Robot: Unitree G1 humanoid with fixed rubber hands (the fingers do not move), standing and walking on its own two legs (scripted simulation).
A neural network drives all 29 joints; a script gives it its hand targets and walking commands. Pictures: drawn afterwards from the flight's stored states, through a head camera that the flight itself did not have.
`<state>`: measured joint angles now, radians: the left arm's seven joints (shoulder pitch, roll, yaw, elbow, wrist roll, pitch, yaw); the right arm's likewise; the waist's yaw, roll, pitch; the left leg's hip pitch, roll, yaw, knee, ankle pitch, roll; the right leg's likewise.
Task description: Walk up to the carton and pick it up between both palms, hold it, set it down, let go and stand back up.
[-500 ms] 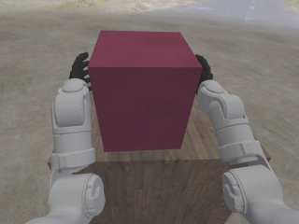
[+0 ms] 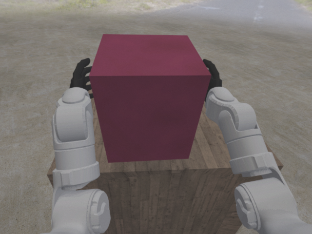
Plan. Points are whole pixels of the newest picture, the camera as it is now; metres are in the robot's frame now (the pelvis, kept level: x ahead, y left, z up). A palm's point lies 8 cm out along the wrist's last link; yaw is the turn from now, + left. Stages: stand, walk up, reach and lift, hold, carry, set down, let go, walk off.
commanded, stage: hold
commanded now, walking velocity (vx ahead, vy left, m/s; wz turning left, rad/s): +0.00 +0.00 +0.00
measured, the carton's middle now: (147, 99) +0.39 +0.01 +0.23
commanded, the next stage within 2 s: none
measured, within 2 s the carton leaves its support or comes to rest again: neither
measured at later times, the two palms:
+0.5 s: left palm (80, 91) +0.35 +0.16 +0.27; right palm (212, 90) +0.36 -0.14 +0.27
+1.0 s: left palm (80, 91) +0.35 +0.16 +0.27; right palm (212, 90) +0.36 -0.14 +0.27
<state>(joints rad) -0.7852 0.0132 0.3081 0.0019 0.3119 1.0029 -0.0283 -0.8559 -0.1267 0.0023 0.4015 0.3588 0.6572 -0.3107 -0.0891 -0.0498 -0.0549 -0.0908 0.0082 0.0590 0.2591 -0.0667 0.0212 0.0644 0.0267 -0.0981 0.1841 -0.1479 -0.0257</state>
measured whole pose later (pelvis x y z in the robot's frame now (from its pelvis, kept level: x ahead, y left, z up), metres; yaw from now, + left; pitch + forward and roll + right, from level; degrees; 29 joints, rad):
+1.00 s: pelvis +0.00 +0.00 +0.00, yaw +0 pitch -6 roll -1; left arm -0.81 0.02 0.31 0.02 0.31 1.00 -0.03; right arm -0.87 -0.13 -0.01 0.41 0.36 0.67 -0.32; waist -0.09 -0.05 -0.06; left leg -0.10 0.01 0.06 0.26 -0.07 0.02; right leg 0.06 0.03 -0.10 0.19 -0.15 -0.03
